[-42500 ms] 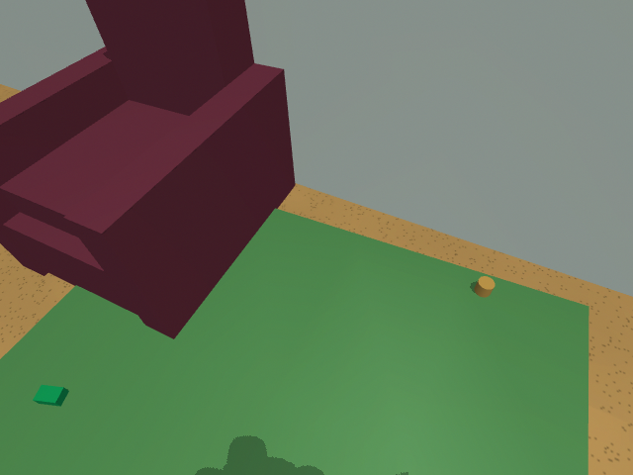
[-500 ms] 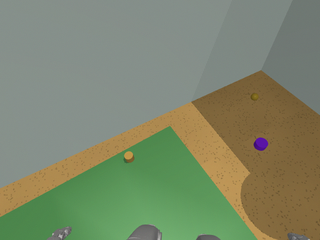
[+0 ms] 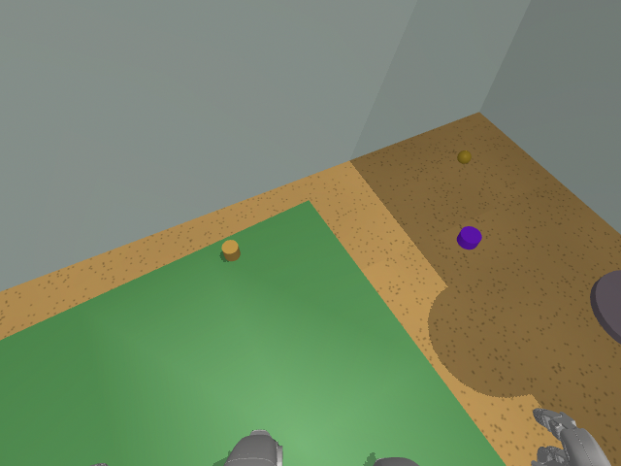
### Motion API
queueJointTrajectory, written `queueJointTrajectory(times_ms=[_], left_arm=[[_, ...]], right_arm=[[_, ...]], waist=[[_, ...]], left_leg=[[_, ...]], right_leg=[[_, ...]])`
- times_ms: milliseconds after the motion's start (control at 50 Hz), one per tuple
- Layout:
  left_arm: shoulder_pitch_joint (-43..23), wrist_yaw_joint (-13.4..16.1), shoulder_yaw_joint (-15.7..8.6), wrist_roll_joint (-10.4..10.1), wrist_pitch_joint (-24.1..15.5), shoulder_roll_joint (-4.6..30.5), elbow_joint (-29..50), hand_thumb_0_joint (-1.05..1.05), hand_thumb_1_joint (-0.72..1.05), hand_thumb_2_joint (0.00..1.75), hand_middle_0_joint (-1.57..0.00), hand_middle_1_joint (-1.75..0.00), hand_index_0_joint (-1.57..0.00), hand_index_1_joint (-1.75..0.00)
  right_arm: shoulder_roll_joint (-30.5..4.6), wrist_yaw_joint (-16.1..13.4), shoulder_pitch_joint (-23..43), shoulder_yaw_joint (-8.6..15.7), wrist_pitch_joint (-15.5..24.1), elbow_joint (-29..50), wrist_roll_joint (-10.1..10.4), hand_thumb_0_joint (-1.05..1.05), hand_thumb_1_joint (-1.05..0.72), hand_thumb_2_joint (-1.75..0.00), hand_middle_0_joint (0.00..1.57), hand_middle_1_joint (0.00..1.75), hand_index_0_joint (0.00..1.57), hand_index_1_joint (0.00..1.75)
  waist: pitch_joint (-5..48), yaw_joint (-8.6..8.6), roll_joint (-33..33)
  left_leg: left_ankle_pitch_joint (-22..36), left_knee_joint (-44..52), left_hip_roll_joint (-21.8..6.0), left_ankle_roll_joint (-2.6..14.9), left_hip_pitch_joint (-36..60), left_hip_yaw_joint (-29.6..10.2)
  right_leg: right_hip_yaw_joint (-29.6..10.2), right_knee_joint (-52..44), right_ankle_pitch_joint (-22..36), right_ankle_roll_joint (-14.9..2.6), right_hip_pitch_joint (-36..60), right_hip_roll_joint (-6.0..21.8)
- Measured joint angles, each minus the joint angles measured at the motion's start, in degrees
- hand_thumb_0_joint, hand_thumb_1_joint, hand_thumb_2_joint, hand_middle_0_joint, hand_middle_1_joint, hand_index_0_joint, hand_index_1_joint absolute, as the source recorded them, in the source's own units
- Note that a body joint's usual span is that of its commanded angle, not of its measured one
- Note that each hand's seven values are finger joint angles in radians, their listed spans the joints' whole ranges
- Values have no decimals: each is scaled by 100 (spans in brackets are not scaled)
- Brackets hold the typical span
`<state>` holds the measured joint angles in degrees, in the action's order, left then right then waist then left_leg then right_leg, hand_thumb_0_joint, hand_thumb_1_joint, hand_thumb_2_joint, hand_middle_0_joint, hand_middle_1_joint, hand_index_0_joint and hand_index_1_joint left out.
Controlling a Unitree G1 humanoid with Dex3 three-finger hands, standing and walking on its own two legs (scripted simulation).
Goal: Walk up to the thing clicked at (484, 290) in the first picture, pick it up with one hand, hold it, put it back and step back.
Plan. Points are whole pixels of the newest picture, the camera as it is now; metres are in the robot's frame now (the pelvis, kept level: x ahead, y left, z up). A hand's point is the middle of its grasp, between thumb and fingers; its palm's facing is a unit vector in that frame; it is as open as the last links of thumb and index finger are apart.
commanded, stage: step back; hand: left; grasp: from above
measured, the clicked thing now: (231, 250) +0.83 +0.32 -0.73
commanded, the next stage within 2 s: stand in 1.70 s
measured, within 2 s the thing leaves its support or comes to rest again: neither
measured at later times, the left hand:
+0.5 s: hand out of the picture -0.07 +0.25 -0.14, palm faces +0.08 -0.92 -0.39, open 7.4 cm
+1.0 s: hand out of the picture -0.25 +0.24 -0.13, palm faces +0.11 -0.90 -0.42, open 7.4 cm
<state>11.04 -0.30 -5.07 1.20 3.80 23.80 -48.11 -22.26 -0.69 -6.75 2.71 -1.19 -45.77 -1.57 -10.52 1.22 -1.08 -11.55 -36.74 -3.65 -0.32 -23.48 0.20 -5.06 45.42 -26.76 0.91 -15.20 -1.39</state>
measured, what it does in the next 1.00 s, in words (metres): walks backwards: right foot, then left foot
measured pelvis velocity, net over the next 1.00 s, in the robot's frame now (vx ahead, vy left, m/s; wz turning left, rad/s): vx -0.26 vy -0.05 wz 0.11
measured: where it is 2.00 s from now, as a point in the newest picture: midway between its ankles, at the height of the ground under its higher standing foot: outside the picture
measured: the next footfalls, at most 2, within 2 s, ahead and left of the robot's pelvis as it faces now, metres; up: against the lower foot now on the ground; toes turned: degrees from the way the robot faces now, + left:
right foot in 0.02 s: -0.01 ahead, -0.14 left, +0.00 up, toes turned +3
left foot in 0.34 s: -0.09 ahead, +0.10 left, +0.00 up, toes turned +4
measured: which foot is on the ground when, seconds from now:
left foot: down 0.00-0.06, up 0.08-0.32, down 0.34-0.64, up 0.66-0.92, down 0.94-1.00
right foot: up 0.00-0.00, down 0.02-0.36, up 0.38-0.60, down 0.62-1.00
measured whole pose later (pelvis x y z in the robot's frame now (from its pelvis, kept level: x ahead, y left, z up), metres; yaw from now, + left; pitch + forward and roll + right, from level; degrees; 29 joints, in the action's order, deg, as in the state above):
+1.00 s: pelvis -0.26 -0.05 +0.01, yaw +6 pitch -3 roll +2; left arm 14.1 -1.0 -3.7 2.0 0.5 23.4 -55.1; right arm -22.4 1.5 -15.5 4.1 0.0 -57.5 -2.2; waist -4.6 1.6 -1.1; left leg -16.3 -32.7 2.1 0.2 -13.6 -0.9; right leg -0.4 41.4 -24.6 -1.2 -16.4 3.2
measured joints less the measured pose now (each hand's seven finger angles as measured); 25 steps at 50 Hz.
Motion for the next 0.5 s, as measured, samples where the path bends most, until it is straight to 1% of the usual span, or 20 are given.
queueJointTrajectory(times_ms=[20,40,60,80,100,120,160,180,200,240,280,300,320,340,360,380,400,420,460,500], left_arm=[[30,-10,11,4,-39,-2,-33,1,91,90,-20,-30,-20,-30],[16,-8,11,26,-75,-73,-102,1,91,90,-20,-30,-20,-30],[14,-22,29,60,-89,-165,-144,1,91,90,-20,-30,-20,-30],[57,-53,65,82,-89,-209,-143,1,91,90,-20,-30,-20,-30],[114,-71,96,94,-89,-232,-133,1,91,90,-20,-30,-20,-30],[164,-68,125,87,-89,-260,-128,1,91,90,-21,-30,-20,-30],[188,-34,162,98,-69,-326,-132,1,91,90,-21,-30,-21,-30],[167,-16,164,111,-58,-341,-118,1,91,90,-21,-30,-21,-30],[131,3,164,121,-54,-340,-89,1,91,90,-21,-30,-21,-30],[19,49,161,138,-63,-311,11,1,90,90,-21,-30,-21,-30],[-127,89,158,131,-82,-257,146,1,90,90,-21,-30,-21,-30],[-209,99,163,110,-87,-222,213,1,90,90,-21,-30,-21,-30],[-289,101,170,80,-82,-186,274,1,90,90,-21,-30,-21,-30],[-380,101,179,52,-70,-142,321,1,90,90,-21,-30,-21,-30],[-480,106,171,32,-54,-80,333,1,90,90,-21,-30,-21,-30],[-535,120,166,-1,-32,-60,318,1,90,90,-21,-30,-21,-30],[-560,134,165,-12,-2,-70,278,1,91,90,-21,-30,-21,-30],[-573,138,162,-21,33,-77,228,1,91,90,-21,-30,-21,-30],[-559,125,148,-73,70,-66,137,1,91,90,-21,-30,-20,-30],[-491,95,135,-92,50,-73,86,1,91,90,-21,-30,-20,-30]], right_arm=[[-41,12,44,-5,-37,22,16,0,-90,-90,21,30,21,30],[-113,18,112,9,-76,9,36,0,-90,-90,21,30,21,30],[-172,12,152,37,-123,-22,62,0,-90,-90,21,30,21,30],[-173,-21,141,64,-169,-73,82,0,-90,-90,21,30,21,30],[-148,-50,114,78,-216,-134,100,0,-90,-90,21,30,21,30],[-140,-64,70,74,-245,-179,124,0,-90,-90,21,30,21,30],[-160,-71,-55,61,-231,-228,181,0,-91,-90,21,30,21,30],[-165,-72,-126,49,-207,-240,198,0,-91,-90,21,30,21,30],[-165,-72,-198,34,-185,-251,202,0,-91,-90,21,30,21,30],[-150,-66,-333,9,-171,-281,183,0,-91,-90,21,30,21,30],[-117,-51,-430,-3,-171,-331,139,0,-91,-90,21,30,21,30],[-99,-40,-464,-5,-164,-357,118,0,-91,-90,21,30,21,30],[-85,-28,-495,-4,-148,-382,101,0,-91,-90,21,30,21,30],[-56,-23,-500,7,-128,-423,81,0,-91,-90,21,30,21,30],[29,-18,-451,13,-130,-484,48,0,-91,-90,21,30,21,30],[72,19,-420,-11,-150,-506,40,0,-91,-90,21,30,21,30],[87,63,-401,-35,-159,-506,24,0,-91,-90,21,30,21,30],[105,84,-389,-51,-148,-499,7,0,-91,-90,21,30,21,30],[151,71,-371,-96,-126,-480,-10,0,-90,-90,21,30,21,30],[152,49,-338,-113,-118,-439,-15,0,-90,-90,21,30,21,30]], waist=[[21,21,32],[-13,11,202],[-49,-48,385],[-5,-43,409],[56,13,336],[110,60,273],[189,65,232],[208,49,217],[217,33,202],[206,-10,185],[166,-51,161],[136,-72,144],[109,-99,129],[63,-125,77],[-45,-82,-97],[-99,-48,-159],[-103,-72,-116],[-88,-115,-63],[-7,-145,-30],[92,-138,14]], left_leg=[[7,-123,-39,-55,-127,9],[13,-261,-146,-95,-239,-75],[-147,-396,-134,-36,-332,-303],[-724,-704,54,-2,-453,-503],[-1222,-1207,308,3,-572,-618],[-1462,-1747,549,2,-668,-708],[-1554,-2564,888,5,-747,-795],[-1565,-2768,966,-9,-704,-770],[-1593,-2808,984,-23,-602,-717],[-1678,-2452,907,-41,-264,-591],[-1712,-1657,752,-27,171,-427],[-1606,-1156,674,-8,408,-333],[-1327,-582,608,16,661,-239],[-925,-170,611,57,817,-193],[-798,-122,710,90,830,-110],[-783,-180,716,115,781,-62],[-770,-242,648,136,704,-89],[-716,-241,571,147,647,-135],[-528,-103,449,135,573,-170],[-345,15,333,123,468,-177]], right_leg=[[99,-576,280,-46,212,52],[198,-798,308,-36,291,-36],[313,-778,358,-49,274,-130],[333,-674,384,-72,173,-110],[277,-601,418,-101,76,-28],[220,-606,485,-117,14,53],[204,-724,661,-125,-62,181],[221,-770,739,-129,-107,230],[247,-798,808,-129,-160,268],[344,-805,918,-115,-280,322],[465,-721,986,-94,-436,371],[527,-633,999,-84,-532,398],[589,-508,994,-70,-640,428],[626,-356,979,-44,-755,486],[535,-233,998,-55,-834,578],[432,-65,685,-91,-911,522],[347,293,193,-112,-1005,349],[244,777,-154,-134,-1101,150],[41,1657,-369,-187,-1221,-169],[3,1988,-356,-185,-1129,-305]])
